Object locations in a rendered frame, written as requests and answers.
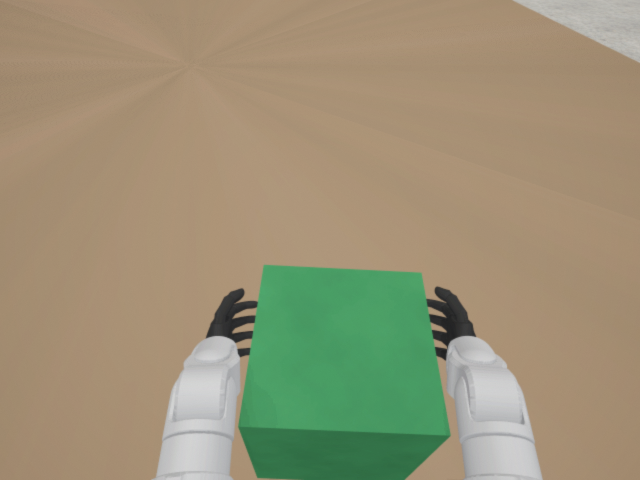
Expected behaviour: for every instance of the left robot forearm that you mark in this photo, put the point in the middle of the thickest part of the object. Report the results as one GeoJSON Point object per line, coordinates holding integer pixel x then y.
{"type": "Point", "coordinates": [200, 422]}

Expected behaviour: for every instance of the left robot hand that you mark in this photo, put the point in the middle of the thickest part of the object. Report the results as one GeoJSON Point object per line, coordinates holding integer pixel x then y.
{"type": "Point", "coordinates": [223, 324]}

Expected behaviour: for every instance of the right robot hand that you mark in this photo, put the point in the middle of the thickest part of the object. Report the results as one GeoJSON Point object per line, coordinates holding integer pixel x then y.
{"type": "Point", "coordinates": [456, 325]}

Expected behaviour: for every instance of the right robot forearm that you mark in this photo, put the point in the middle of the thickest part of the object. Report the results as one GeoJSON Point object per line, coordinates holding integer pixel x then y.
{"type": "Point", "coordinates": [493, 422]}

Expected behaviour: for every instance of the carton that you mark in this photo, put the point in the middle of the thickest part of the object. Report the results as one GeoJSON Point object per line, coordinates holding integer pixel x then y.
{"type": "Point", "coordinates": [342, 380]}

